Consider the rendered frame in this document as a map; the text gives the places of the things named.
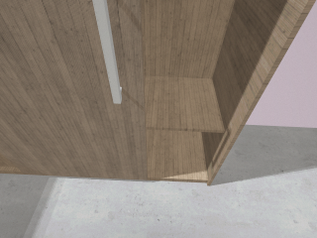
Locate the handle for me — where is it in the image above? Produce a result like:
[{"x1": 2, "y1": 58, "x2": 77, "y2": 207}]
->
[{"x1": 92, "y1": 0, "x2": 122, "y2": 104}]

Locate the wardrobe door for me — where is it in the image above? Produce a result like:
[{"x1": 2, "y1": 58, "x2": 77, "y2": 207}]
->
[
  {"x1": 0, "y1": 153, "x2": 16, "y2": 168},
  {"x1": 0, "y1": 0, "x2": 148, "y2": 180}
]

